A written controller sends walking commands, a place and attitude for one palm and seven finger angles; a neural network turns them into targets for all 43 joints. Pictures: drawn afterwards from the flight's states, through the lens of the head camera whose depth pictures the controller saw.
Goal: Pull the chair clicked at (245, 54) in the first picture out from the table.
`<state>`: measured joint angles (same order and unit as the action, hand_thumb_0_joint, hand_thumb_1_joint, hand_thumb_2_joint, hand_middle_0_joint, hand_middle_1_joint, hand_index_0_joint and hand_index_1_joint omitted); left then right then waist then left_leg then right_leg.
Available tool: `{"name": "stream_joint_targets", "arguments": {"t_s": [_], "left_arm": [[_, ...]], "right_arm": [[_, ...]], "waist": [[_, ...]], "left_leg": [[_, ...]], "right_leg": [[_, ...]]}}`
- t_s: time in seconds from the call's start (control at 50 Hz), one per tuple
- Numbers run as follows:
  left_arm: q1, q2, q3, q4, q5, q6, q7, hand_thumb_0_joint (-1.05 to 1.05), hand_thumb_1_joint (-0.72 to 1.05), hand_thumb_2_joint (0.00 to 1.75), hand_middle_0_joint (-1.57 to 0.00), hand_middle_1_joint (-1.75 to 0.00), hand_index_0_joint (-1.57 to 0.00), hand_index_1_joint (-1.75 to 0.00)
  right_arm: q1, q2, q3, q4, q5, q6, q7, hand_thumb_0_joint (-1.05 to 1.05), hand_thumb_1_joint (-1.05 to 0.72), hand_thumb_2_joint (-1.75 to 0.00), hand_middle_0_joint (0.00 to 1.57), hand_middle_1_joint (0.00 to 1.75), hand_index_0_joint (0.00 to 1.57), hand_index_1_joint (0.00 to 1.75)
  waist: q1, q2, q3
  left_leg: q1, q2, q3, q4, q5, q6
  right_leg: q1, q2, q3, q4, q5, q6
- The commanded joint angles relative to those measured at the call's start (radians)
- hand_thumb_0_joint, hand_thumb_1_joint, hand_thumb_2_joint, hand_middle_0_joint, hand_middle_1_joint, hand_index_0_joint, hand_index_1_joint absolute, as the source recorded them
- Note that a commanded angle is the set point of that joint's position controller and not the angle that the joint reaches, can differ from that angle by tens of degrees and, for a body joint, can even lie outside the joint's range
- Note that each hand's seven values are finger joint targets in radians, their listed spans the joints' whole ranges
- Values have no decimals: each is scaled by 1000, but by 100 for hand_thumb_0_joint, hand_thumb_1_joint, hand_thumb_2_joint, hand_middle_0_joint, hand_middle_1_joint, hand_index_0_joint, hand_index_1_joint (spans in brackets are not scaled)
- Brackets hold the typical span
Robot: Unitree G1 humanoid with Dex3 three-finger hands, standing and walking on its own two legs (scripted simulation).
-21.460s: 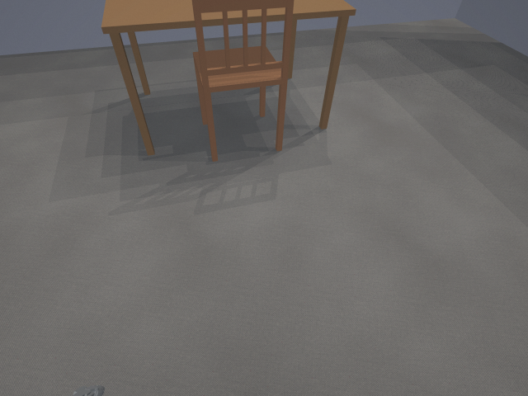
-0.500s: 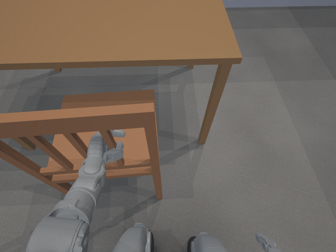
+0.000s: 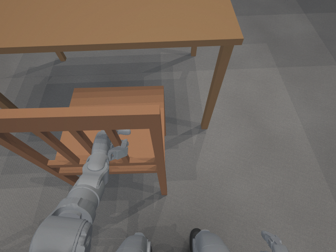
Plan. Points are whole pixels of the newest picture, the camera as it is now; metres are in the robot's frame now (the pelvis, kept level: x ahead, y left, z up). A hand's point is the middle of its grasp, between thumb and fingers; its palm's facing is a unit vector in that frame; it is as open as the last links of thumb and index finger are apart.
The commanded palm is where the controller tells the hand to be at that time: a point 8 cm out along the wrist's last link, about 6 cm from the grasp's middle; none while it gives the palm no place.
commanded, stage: step backward, pulling the chair out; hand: left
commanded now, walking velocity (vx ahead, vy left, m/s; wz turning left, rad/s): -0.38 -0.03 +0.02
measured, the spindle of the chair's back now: (89, 146) +0.39 +0.23 -0.09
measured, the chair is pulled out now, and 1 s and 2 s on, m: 0.27 0.52 0.66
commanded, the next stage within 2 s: stop walking, hand still on the chair in 0.96 s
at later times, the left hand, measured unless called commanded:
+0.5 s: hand (120, 192) +0.26 +0.12 -0.06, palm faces -0.09 -0.98 -0.18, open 5.1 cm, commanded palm +0.25 +0.17 -0.05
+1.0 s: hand out of the picture +0.12 +0.11 -0.06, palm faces -0.12 -0.98 -0.17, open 5.1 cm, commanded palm +0.12 +0.16 -0.05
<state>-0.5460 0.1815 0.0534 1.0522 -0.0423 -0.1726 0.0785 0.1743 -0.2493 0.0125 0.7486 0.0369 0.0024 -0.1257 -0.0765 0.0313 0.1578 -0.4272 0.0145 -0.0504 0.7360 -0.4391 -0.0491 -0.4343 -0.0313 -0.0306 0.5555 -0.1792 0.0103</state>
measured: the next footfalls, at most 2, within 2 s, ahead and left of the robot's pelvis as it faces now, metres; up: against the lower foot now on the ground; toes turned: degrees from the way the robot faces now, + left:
left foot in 0.04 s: +0.03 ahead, +0.14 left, +0.00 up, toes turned +0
right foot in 0.22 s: +0.00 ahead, -0.12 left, +0.00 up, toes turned -2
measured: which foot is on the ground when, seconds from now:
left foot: up 0.00-0.02, down 0.04-0.30, up 0.32-0.44, down 0.46-0.74, up 0.76-0.96, down 0.98-1.00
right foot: down 0.00-0.08, up 0.10-0.20, down 0.22-0.50, up 0.52-0.66, down 0.68-1.00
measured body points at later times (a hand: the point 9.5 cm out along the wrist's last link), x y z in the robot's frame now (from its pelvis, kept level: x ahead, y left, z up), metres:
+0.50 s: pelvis -0.11 +0.02 +0.00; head -0.03 +0.02 +0.44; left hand +0.26 +0.17 -0.05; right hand -0.03 -0.26 -0.13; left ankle -0.09 +0.14 -0.73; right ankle -0.04 -0.12 -0.73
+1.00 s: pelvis -0.24 +0.02 +0.00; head -0.16 +0.01 +0.44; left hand +0.12 +0.16 -0.04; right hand -0.16 -0.27 -0.12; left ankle -0.27 +0.16 -0.73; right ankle -0.18 -0.11 -0.73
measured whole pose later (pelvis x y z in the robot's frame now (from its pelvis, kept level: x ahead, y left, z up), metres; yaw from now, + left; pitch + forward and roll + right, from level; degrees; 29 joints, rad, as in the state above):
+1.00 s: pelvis -0.24 +0.02 +0.00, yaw +1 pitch +4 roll +0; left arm -0.56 0.12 -0.04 1.06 -0.04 -0.13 0.07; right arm 0.20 -0.31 -0.01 0.77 0.04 -0.01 -0.15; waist -0.08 0.02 0.12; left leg -0.27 0.02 -0.02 0.51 -0.28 -0.03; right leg -0.43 -0.06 -0.04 0.53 -0.16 0.03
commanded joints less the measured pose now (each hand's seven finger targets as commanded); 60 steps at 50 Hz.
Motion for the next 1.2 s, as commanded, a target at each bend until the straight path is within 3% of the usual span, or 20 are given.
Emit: {"name": "stream_joint_targets", "arguments": {"t_s": [0.0,0.08,0.12,0.18,0.22,0.26,0.32,0.4,0.46,0.52,0.56,0.62,0.68,0.72,0.76,0.9,0.98,1.02,1.08,1.18], "left_arm": [[-259,169,-14,-195,13,-30,18,0,90,90,-50,-145,-50,-145],[-367,74,-85,-268,10,-52,3,0,90,90,-50,-145,-50,-145],[-358,101,-47,-238,12,-65,13,0,90,90,-50,-145,-50,-145],[-365,84,-61,-193,33,-90,9,0,90,90,-50,-145,-50,-145],[-347,122,-45,-153,47,-99,2,0,90,90,-50,-145,-50,-145],[-346,202,-2,-171,29,-105,12,0,90,90,-50,-145,-50,-145],[-262,214,0,-126,21,-79,7,0,90,90,-50,-145,-50,-145],[-249,163,-10,-139,17,-53,10,0,90,90,-50,-145,-50,-145],[-300,110,-55,-209,1,-65,-1,0,90,90,-50,-145,-50,-145],[-363,93,-54,-237,12,-75,3,0,90,90,-50,-145,-50,-145],[-354,70,-65,-196,19,-83,5,0,90,90,-50,-145,-50,-145],[-339,118,-36,-158,37,-99,-1,0,90,90,-50,-145,-50,-145],[-322,142,-34,-173,44,-110,-11,0,90,90,-50,-145,-50,-145],[-279,253,27,-154,17,-97,2,0,90,90,-50,-145,-50,-145],[-269,228,18,-151,22,-73,2,0,90,90,-50,-145,-50,-145],[-239,140,-26,-139,7,-12,8,0,90,90,-50,-145,-50,-145],[-322,52,-95,-182,-3,-19,-11,0,90,90,-50,-145,-50,-145],[-427,12,-131,-265,1,-41,-20,0,90,90,-50,-145,-50,-145],[-297,28,-93,-367,5,-45,-12,0,90,90,-50,-145,-50,-145],[-130,59,-94,-380,22,2,-8,0,90,90,-50,-145,-50,-145]], "right_arm": [[71,-145,-42,-79,-3,-22,-38,0,-90,-90,20,30,20,30],[28,-124,-41,-130,-22,3,-20,0,-90,-90,20,30,20,30],[73,-128,-57,-103,-24,-10,-8,0,-90,-90,20,30,20,30],[108,-132,-66,-73,-22,-32,16,0,-90,-90,20,30,20,30],[96,-139,-66,-63,-22,-35,14,0,-90,-90,20,30,20,30],[102,-131,-76,-67,-1,-33,-5,0,-90,-90,20,30,20,30],[29,-122,-60,-94,3,-40,-17,0,-90,-90,20,30,20,30],[69,-125,-35,-63,-9,-49,-31,0,-90,-90,20,30,20,30],[59,-146,-56,-101,-8,-32,-21,0,-90,-90,20,30,20,30],[58,-123,-53,-103,-34,-31,-5,0,-90,-90,20,30,20,30],[111,-130,-65,-76,-35,-44,14,0,-90,-90,20,30,20,30],[129,-146,-71,-54,-33,-60,28,0,-90,-90,20,30,20,30],[80,-129,-67,-73,-21,-57,30,0,-90,-90,20,30,20,30],[85,-127,-80,-85,12,-62,6,0,-90,-90,20,30,20,30],[2,-118,-59,-96,-2,-65,0,0,-90,-90,20,30,20,30],[79,-129,-33,-65,-3,-45,-29,0,-90,-90,20,30,20,30],[110,-166,-59,-93,1,-27,-21,0,-90,-90,20,30,20,30],[54,-123,-46,-116,-30,-23,-11,0,-90,-90,20,30,20,30],[86,-121,-56,-148,-23,-34,15,0,-90,-90,20,30,20,30],[56,-104,-36,-172,-6,-49,18,0,-90,-90,20,30,20,30]], "waist": [[28,-145,-508],[41,230,-445],[44,174,-456],[28,124,-495],[29,109,-456],[13,-90,-563],[57,-113,-485],[31,-167,-486],[44,78,-471],[41,224,-442],[27,153,-467],[21,164,-470],[33,131,-468],[31,-203,-528],[70,-120,-486],[43,-202,-514],[43,8,-479],[34,285,-460],[49,137,-434],[43,5,-406]], "left_leg": [[174,81,-18,-280,357,35],[141,270,-157,-369,554,148],[288,295,-164,-278,775,177],[412,256,-123,-155,987,136],[296,219,-81,-144,832,96],[199,124,21,-88,564,31],[40,8,-22,135,-59,4],[127,45,-16,-190,126,18],[207,229,-128,-336,604,117],[247,313,-223,-336,706,194],[429,305,-208,-231,986,194],[466,280,-175,-185,1016,164],[268,196,-68,-144,727,96],[107,39,47,36,159,11],[-10,0,-55,229,-76,3],[136,12,12,-201,84,5],[344,198,-33,-318,653,88],[311,268,-134,-352,719,144],[412,284,-141,-259,849,178],[191,121,0,-276,236,66]], "right_leg": [[320,-187,86,-36,503,-32],[168,-18,13,232,-155,7],[76,-4,29,194,-229,-5],[137,-20,50,-9,44,-12],[211,-55,66,-66,288,-18],[375,-151,148,-68,615,-40],[290,-330,261,-166,488,-155],[328,-230,124,-69,520,-82],[220,-24,28,79,115,15],[71,6,45,262,-285,-5],[38,12,53,129,-244,-8],[100,19,53,-33,-104,-8],[257,-49,80,-121,279,-16],[380,-242,239,-152,616,-80],[345,-358,293,-139,637,-168],[423,-251,148,-87,617,-100],[204,-33,16,10,202,22],[117,-21,13,181,-145,9],[119,7,27,82,-180,-6],[345,-51,77,-167,-33,-18]]}}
